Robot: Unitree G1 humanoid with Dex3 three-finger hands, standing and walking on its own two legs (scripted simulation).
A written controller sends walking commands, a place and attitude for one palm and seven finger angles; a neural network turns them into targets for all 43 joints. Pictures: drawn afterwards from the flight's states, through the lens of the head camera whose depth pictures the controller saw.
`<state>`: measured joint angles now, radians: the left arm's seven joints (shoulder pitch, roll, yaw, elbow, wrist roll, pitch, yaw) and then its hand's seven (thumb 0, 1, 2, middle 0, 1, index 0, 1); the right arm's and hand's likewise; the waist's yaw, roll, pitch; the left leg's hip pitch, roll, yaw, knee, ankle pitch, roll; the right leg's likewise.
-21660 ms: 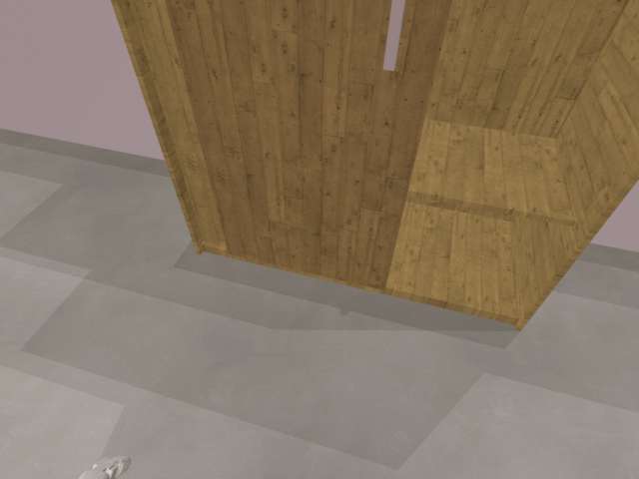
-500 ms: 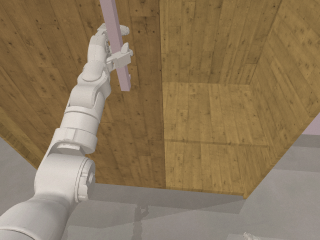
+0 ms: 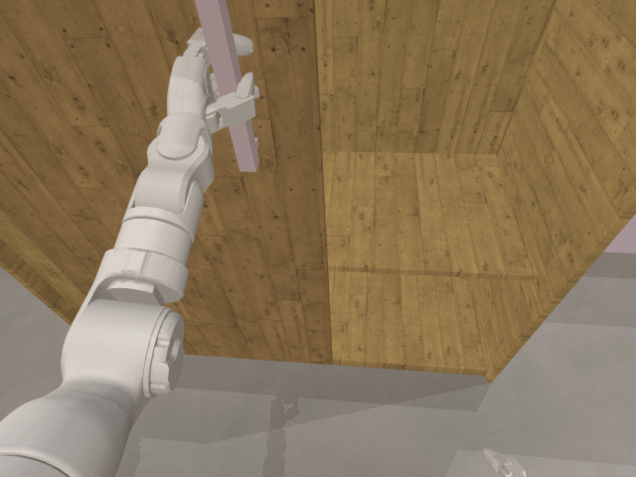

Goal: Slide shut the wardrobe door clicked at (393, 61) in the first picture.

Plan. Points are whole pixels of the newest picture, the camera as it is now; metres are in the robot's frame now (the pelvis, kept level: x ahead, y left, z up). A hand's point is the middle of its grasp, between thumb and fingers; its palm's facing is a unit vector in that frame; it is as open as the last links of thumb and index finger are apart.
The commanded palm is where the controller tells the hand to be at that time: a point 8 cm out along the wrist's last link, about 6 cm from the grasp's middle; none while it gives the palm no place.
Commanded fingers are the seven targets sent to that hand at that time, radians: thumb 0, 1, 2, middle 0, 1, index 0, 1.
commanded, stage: step sideways, sliding the door along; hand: left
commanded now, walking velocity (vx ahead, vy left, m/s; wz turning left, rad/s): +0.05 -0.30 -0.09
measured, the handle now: (233, 71) +0.52 +0.12 +0.25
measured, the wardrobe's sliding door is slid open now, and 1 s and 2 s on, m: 0.48 0.42 0.12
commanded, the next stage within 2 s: none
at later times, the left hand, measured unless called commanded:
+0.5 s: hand (258, 101) +0.48 +0.09 +0.24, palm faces +0.24 -0.97 -0.09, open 6.4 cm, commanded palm +0.45 +0.07 +0.24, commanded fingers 0.00 0.90 0.90 -0.45 -1.40 -0.45 -1.40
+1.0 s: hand (310, 99) +0.49 +0.03 +0.23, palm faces +0.45 -0.89 -0.09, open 6.8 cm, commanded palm +0.45 -0.01 +0.23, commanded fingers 0.00 0.90 0.90 -0.45 -1.40 -0.45 -1.40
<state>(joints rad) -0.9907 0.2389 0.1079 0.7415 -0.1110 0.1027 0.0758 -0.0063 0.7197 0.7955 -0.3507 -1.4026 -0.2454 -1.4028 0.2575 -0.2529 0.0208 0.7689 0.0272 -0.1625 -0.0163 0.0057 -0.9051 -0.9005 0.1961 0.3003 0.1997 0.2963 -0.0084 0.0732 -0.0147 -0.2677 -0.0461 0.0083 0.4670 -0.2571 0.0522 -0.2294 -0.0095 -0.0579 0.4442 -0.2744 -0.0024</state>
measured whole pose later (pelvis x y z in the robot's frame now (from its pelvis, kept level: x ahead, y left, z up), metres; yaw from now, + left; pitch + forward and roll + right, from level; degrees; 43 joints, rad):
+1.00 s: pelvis +0.12 -0.21 -0.01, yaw +10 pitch -3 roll +1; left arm -0.63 0.22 0.18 -0.03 -0.08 0.01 0.17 -0.06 0.66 0.83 -0.56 -1.46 -0.17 -1.32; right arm -0.01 -0.26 -0.05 0.63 0.07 -0.09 -0.01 0.01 -0.91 -0.90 0.20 0.30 0.20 0.30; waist 0.11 0.08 0.30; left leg -0.26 0.06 0.01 0.70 -0.37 0.00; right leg -0.31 -0.07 -0.07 0.59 -0.19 -0.01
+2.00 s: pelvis +0.09 -0.39 -0.01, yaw -2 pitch -3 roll +1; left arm -0.41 0.19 0.12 -0.20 -0.04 -0.09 0.15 -0.03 0.69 0.76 -0.36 -1.50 -0.07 -1.05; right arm 0.06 -0.20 -0.07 0.63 0.01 -0.07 0.05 0.01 -0.91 -0.90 0.19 0.30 0.20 0.30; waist 0.04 0.01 0.23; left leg -0.25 0.14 0.11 0.57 -0.25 -0.07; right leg -0.45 0.05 0.00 0.88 -0.41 -0.01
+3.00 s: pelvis +0.05 -0.63 +0.00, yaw +0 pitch -3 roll +1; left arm -0.64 0.31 0.25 0.20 -0.10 0.01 0.20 0.00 0.75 0.86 -0.39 -1.40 0.00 -1.12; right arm 0.10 -0.23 -0.04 0.65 0.08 -0.03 0.01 0.01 -0.91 -0.90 0.19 0.30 0.20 0.30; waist 0.08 0.01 0.18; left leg -0.20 0.17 0.03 0.58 -0.20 0.00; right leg -0.19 0.07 -0.14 0.46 -0.24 -0.12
